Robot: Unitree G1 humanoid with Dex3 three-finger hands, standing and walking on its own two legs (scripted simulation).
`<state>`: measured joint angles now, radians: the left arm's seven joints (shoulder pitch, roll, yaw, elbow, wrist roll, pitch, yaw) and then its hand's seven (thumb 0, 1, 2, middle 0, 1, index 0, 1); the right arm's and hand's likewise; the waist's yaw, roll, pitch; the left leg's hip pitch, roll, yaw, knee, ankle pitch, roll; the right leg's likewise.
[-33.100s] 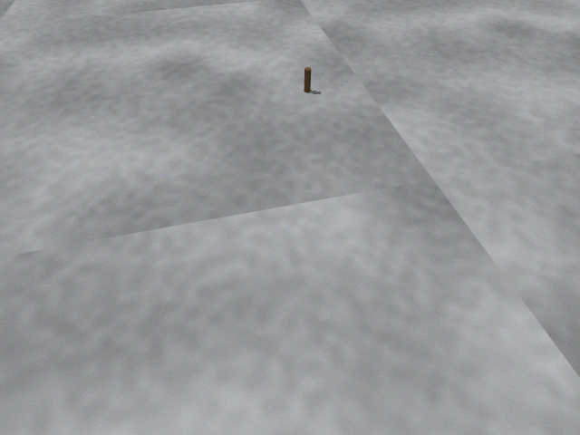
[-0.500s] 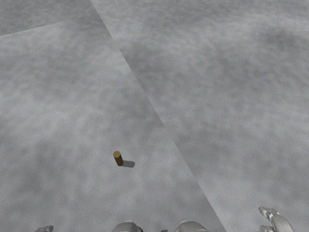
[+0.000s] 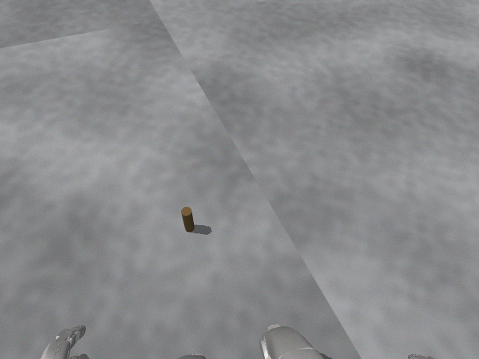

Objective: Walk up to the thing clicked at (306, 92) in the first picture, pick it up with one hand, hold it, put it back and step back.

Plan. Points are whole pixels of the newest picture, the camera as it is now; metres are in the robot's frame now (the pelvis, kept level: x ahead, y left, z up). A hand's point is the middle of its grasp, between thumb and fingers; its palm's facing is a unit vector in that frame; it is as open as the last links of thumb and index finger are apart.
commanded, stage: step back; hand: left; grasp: from the side
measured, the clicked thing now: (188, 220) +0.69 +0.18 -0.68
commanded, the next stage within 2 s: stand in 1.88 s
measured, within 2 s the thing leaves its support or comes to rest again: neither
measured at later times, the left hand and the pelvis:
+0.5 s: hand out of the picture -0.08 +0.23 -0.13, palm faces -0.05 -0.91 -0.41, open 7.4 cm; pelvis -0.17 -0.03 +0.00, yaw -4 degrees
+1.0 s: hand out of the picture -0.24 +0.23 -0.16, palm faces -0.05 -0.93 -0.36, open 7.4 cm; pelvis -0.32 -0.04 +0.00, yaw -4 degrees
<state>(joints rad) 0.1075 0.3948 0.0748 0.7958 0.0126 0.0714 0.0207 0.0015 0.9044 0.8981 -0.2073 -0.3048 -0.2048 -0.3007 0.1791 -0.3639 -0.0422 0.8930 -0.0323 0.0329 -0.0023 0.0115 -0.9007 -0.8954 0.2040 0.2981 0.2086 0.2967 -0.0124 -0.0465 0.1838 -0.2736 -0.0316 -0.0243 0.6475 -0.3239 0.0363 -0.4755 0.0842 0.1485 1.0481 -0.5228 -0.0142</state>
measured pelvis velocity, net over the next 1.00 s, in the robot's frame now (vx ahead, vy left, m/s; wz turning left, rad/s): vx -0.32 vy -0.04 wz -0.07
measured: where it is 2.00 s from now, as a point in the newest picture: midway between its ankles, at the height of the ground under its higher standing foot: outside the picture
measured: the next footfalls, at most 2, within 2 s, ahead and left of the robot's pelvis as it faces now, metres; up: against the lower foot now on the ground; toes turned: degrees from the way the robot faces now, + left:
right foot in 0.30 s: -0.11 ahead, -0.16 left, +0.00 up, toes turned -3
left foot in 0.66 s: -0.23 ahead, +0.08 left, +0.00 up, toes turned +0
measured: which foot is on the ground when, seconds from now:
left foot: down 0.00-0.34, up 0.36-0.64, down 0.66-1.00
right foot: up 0.00-0.28, down 0.30-0.68, up 0.70-0.96, down 0.98-1.00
